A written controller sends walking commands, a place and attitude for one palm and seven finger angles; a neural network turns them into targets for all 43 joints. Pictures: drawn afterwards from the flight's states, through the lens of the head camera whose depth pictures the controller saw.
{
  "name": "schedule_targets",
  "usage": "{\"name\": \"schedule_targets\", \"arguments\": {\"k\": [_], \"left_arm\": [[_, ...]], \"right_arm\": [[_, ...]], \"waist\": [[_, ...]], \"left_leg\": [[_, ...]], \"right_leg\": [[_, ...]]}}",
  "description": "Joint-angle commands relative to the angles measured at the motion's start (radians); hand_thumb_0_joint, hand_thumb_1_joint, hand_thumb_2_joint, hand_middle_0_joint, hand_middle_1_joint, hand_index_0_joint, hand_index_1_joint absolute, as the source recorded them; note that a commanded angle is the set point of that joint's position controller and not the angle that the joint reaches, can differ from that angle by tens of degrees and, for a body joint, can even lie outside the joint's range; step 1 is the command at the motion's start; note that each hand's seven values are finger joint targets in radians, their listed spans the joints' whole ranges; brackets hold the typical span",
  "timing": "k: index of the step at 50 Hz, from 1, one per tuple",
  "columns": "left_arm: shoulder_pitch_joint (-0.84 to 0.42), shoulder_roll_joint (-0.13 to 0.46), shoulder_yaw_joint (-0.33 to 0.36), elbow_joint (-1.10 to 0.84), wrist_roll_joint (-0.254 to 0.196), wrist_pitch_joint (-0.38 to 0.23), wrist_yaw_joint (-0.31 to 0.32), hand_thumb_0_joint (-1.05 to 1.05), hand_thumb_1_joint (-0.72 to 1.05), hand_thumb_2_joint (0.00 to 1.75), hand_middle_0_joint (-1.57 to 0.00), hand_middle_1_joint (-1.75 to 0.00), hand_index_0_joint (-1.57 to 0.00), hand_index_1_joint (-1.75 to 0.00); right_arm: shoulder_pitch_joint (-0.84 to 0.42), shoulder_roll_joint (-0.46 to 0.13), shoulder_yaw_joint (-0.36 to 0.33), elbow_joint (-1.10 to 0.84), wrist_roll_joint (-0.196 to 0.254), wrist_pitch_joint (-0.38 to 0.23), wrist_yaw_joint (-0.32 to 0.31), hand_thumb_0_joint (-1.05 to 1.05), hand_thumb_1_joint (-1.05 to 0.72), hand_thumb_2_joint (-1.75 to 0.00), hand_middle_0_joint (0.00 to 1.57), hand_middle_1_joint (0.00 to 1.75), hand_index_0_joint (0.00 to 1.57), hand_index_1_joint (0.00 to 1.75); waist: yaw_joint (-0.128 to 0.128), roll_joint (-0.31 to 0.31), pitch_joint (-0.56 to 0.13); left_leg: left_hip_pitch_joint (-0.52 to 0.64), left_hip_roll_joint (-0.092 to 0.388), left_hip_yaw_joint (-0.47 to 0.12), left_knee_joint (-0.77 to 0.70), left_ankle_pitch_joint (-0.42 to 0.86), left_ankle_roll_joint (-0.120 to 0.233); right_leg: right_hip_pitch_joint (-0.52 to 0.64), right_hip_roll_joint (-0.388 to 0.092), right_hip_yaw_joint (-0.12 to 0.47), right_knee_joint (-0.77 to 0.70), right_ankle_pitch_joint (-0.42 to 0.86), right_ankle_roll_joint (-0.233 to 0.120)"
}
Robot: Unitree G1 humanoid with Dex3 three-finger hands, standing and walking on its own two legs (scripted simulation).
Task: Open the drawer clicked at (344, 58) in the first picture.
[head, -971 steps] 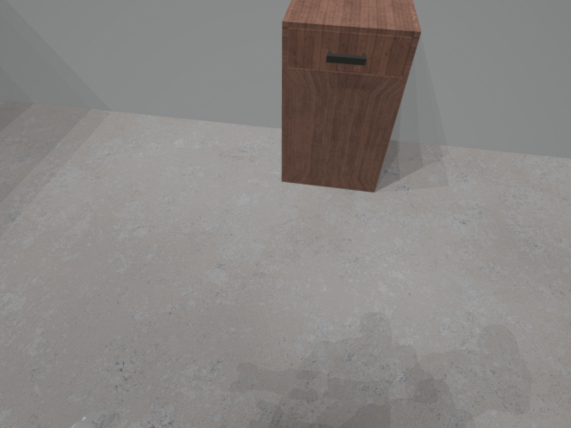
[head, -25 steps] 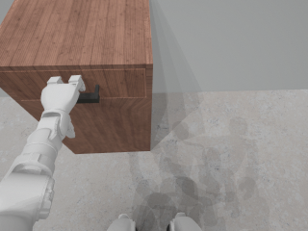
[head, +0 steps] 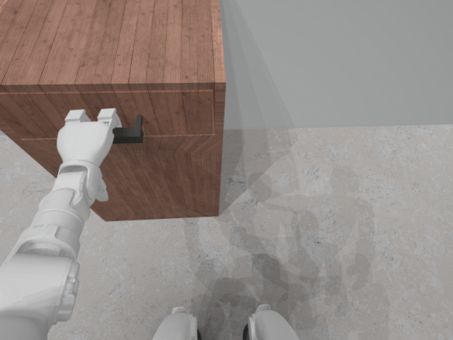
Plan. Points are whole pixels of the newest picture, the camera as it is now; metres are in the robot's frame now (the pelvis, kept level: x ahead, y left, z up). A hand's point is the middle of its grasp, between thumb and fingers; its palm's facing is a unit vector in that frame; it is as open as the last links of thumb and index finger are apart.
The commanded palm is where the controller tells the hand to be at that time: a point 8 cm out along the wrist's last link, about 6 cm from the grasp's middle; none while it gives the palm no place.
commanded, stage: lower the fingers behind the handle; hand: left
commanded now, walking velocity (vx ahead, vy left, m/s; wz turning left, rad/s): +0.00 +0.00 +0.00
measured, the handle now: (107, 127) +0.52 +0.23 -0.02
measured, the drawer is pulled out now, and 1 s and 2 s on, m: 0.00 0.00 0.04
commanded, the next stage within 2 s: close the thumb around the handle in 0.62 s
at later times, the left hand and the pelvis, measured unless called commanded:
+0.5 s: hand (101, 157) +0.46 +0.24 -0.03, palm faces -0.08 -0.02 -1.00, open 13.8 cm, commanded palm +0.45 +0.23 +0.02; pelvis -0.01 +0.00 -0.01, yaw +0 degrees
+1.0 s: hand (101, 157) +0.46 +0.24 -0.03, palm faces -0.09 -0.02 -1.00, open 11.6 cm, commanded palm +0.45 +0.23 +0.02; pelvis -0.01 +0.00 -0.01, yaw +0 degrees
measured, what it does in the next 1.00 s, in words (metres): stands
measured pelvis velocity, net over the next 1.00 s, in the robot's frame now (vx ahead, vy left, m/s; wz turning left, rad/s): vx -0.01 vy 0.00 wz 0.00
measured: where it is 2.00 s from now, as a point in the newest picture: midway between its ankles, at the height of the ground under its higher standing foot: outside the picture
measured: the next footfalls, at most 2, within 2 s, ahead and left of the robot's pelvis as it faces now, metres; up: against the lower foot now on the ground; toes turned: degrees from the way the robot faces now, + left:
none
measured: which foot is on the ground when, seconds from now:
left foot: down 0.00-1.00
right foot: down 0.00-1.00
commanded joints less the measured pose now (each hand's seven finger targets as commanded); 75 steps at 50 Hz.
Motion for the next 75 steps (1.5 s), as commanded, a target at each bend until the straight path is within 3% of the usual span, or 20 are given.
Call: {"name": "schedule_targets", "arguments": {"k": [1,2,6,9,10,15,20,22,26,29,36,37,42,44,52,53,61,64,67,75], "left_arm": [[-0.359,0.216,0.038,-0.121,-0.010,0.031,0.025,0.00,-0.50,0.30,-0.30,-1.20,-0.30,-1.20],[-0.381,0.204,0.023,-0.119,-0.012,0.034,0.022,0.00,-0.50,0.30,-0.30,-1.20,-0.30,-1.20],[-0.397,0.269,0.066,-0.158,-0.007,0.012,0.010,0.00,-0.50,0.30,-0.30,-1.20,-0.30,-1.20],[-0.385,0.197,0.021,-0.118,-0.011,0.017,0.008,0.00,-0.50,0.30,-0.30,-1.20,-0.30,-1.20],[-0.358,0.227,0.047,-0.110,-0.011,0.017,0.010,0.00,-0.50,0.30,-0.30,-1.20,-0.30,-1.20],[-0.400,0.239,0.043,-0.138,-0.016,0.030,0.008,0.00,-0.50,0.30,-0.30,-1.20,-0.30,-1.20],[-0.357,0.262,0.060,-0.137,-0.029,0.035,-0.010,0.00,-0.50,0.30,-0.30,-1.20,-0.30,-1.20],[-0.355,0.237,0.039,-0.139,-0.029,0.031,-0.017,0.00,-0.50,0.30,-0.30,-1.20,-0.30,-1.20],[-0.332,0.231,0.046,-0.175,-0.029,0.001,-0.018,0.00,-0.50,0.30,-0.30,-1.20,-0.30,-1.20],[-0.309,0.230,0.054,-0.146,-0.034,-0.002,-0.011,0.00,-0.50,0.30,-0.30,-1.20,-0.30,-1.20],[-0.356,0.220,0.035,-0.138,-0.018,0.022,0.017,0.00,-0.50,0.30,-0.30,-1.20,-0.30,-1.20],[-0.382,0.204,0.017,-0.133,-0.019,0.030,0.017,0.00,-0.44,0.32,-0.30,-1.21,-0.30,-1.21],[-0.373,0.213,0.021,-0.129,-0.022,0.046,0.001,0.00,-0.16,0.44,-0.32,-1.24,-0.32,-1.24],[-0.401,0.211,0.016,-0.133,-0.030,0.043,-0.010,0.00,-0.05,0.49,-0.33,-1.25,-0.33,-1.25],[-0.284,0.229,0.050,-0.156,-0.034,0.000,-0.025,0.00,0.40,0.68,-0.36,-1.30,-0.36,-1.30],[-0.299,0.205,0.027,-0.154,-0.033,-0.003,-0.024,0.00,0.45,0.71,-0.37,-1.30,-0.37,-1.30],[-0.306,0.259,0.071,-0.149,-0.028,0.013,0.007,0.00,0.90,0.90,-0.40,-1.35,-0.40,-1.35],[-0.330,0.228,0.046,-0.153,-0.030,0.027,0.006,0.00,0.90,0.90,-0.40,-1.35,-0.40,-1.35],[-0.301,0.262,0.068,-0.135,-0.034,0.036,-0.003,0.00,0.90,0.90,-0.40,-1.35,-0.40,-1.35],[-0.275,0.225,0.055,-0.194,-0.038,0.004,-0.012,0.00,0.90,0.90,-0.40,-1.35,-0.40,-1.35]], "right_arm": [[0.145,-0.175,-0.052,-0.043,-0.004,-0.013,-0.019,0.00,-0.90,-0.90,0.20,0.30,0.20,0.30],[0.146,-0.175,-0.050,-0.045,-0.004,-0.014,-0.021,0.00,-0.90,-0.90,0.20,0.30,0.20,0.30],[0.147,-0.176,-0.045,-0.048,-0.008,-0.020,-0.027,0.00,-0.90,-0.90,0.20,0.30,0.20,0.30],[0.150,-0.167,-0.045,-0.047,-0.008,-0.025,-0.024,0.00,-0.90,-0.90,0.20,0.30,0.20,0.30],[0.150,-0.174,-0.045,-0.049,-0.008,-0.024,-0.024,0.00,-0.90,-0.90,0.20,0.30,0.20,0.30],[0.159,-0.177,-0.045,-0.050,-0.005,-0.024,-0.025,0.00,-0.90,-0.90,0.20,0.30,0.20,0.30],[0.157,-0.177,-0.038,-0.056,-0.002,-0.021,-0.028,0.00,-0.90,-0.90,0.20,0.30,0.20,0.30],[0.157,-0.173,-0.038,-0.057,0.000,-0.022,-0.030,0.00,-0.90,-0.90,0.20,0.30,0.20,0.30],[0.156,-0.170,-0.042,-0.058,-0.004,-0.026,-0.030,0.00,-0.90,-0.90,0.20,0.30,0.20,0.30],[0.152,-0.170,-0.040,-0.056,-0.003,-0.026,-0.027,0.00,-0.90,-0.90,0.20,0.30,0.20,0.30],[0.159,-0.174,-0.045,-0.048,-0.003,-0.028,-0.022,0.00,-0.90,-0.90,0.20,0.30,0.20,0.30],[0.162,-0.173,-0.045,-0.045,-0.001,-0.028,-0.023,0.00,-0.90,-0.90,0.20,0.30,0.20,0.30],[0.162,-0.175,-0.043,-0.048,-0.002,-0.024,-0.025,0.00,-0.90,-0.90,0.20,0.30,0.20,0.30],[0.161,-0.173,-0.041,-0.044,0.000,-0.026,-0.028,0.00,-0.90,-0.90,0.20,0.30,0.20,0.30],[0.150,-0.167,-0.039,-0.062,-0.001,-0.025,-0.029,0.00,-0.90,-0.90,0.20,0.30,0.20,0.30],[0.149,-0.165,-0.039,-0.063,0.000,-0.025,-0.029,0.00,-0.90,-0.90,0.20,0.30,0.20,0.30],[0.154,-0.175,-0.042,-0.054,-0.003,-0.020,-0.023,0.00,-0.90,-0.90,0.20,0.30,0.20,0.30],[0.155,-0.171,-0.043,-0.055,-0.002,-0.018,-0.022,0.00,-0.90,-0.90,0.20,0.30,0.20,0.30],[0.154,-0.175,-0.041,-0.056,0.000,-0.015,-0.025,0.00,-0.90,-0.90,0.20,0.30,0.20,0.30],[0.145,-0.168,-0.043,-0.066,-0.001,-0.015,-0.024,0.00,-0.90,-0.90,0.20,0.30,0.20,0.30]], "waist": [[-0.027,0.036,-0.404],[-0.038,0.023,-0.397],[-0.021,0.070,-0.457],[-0.039,0.057,-0.423],[-0.027,0.038,-0.423],[-0.037,0.048,-0.469],[-0.017,0.048,-0.458],[-0.027,0.028,-0.437],[-0.012,0.061,-0.459],[-0.016,0.018,-0.418],[-0.023,0.062,-0.441],[-0.040,0.048,-0.430],[-0.030,0.058,-0.447],[-0.044,0.046,-0.429],[-0.006,0.031,-0.438],[-0.019,0.029,-0.419],[-0.010,0.037,-0.438],[-0.021,0.045,-0.447],[-0.013,0.007,-0.448],[0.002,0.059,-0.459]], "left_leg": [[0.374,-0.022,-0.048,-0.082,0.423,0.001],[0.361,-0.022,-0.047,-0.080,0.406,0.004],[0.371,-0.021,-0.053,-0.056,0.435,0.002],[0.347,-0.020,-0.056,-0.043,0.426,0.002],[0.331,-0.020,-0.052,-0.038,0.418,0.003],[0.337,-0.020,-0.055,-0.031,0.408,0.005],[0.327,-0.023,-0.049,-0.043,0.399,0.005],[0.311,-0.023,-0.045,-0.045,0.388,0.009],[0.338,-0.019,-0.047,-0.044,0.410,0.005],[0.293,-0.022,-0.044,-0.045,0.381,0.009],[0.331,-0.021,-0.050,-0.044,0.390,0.003],[0.324,-0.020,-0.053,-0.044,0.381,0.004],[0.344,-0.022,-0.051,-0.048,0.400,0.003],[0.337,-0.019,-0.053,-0.050,0.386,0.006],[0.313,-0.024,-0.035,-0.045,0.407,0.008],[0.300,-0.024,-0.035,-0.044,0.391,0.009],[0.310,-0.023,-0.035,-0.038,0.418,0.007],[0.321,-0.025,-0.039,-0.042,0.426,0.005],[0.299,-0.026,-0.029,-0.043,0.412,0.011],[0.353,-0.020,-0.038,-0.052,0.459,0.003]], "right_leg": [[0.117,0.041,-0.013,-0.089,0.297,-0.036],[0.114,0.040,-0.013,-0.090,0.290,-0.034],[0.107,0.039,-0.010,-0.057,0.304,-0.037],[0.073,0.040,-0.017,-0.049,0.290,-0.037],[0.081,0.040,-0.015,-0.045,0.290,-0.035],[0.083,0.039,-0.013,-0.042,0.288,-0.032],[0.114,0.040,-0.012,-0.049,0.290,-0.034],[0.120,0.040,-0.011,-0.056,0.291,-0.032],[0.112,0.040,-0.012,-0.049,0.295,-0.036],[0.119,0.040,-0.009,-0.055,0.287,-0.035],[0.080,0.041,-0.015,-0.051,0.266,-0.037],[0.075,0.040,-0.016,-0.055,0.262,-0.035],[0.094,0.040,-0.015,-0.059,0.278,-0.035],[0.091,0.039,-0.015,-0.064,0.273,-0.035],[0.144,0.040,-0.005,-0.059,0.321,-0.035],[0.135,0.040,-0.006,-0.062,0.312,-0.034],[0.129,0.040,-0.006,-0.050,0.327,-0.034],[0.130,0.039,-0.007,-0.052,0.331,-0.034],[0.167,0.039,-0.002,-0.059,0.345,-0.030],[0.152,0.040,-0.008,-0.054,0.350,-0.035]]}}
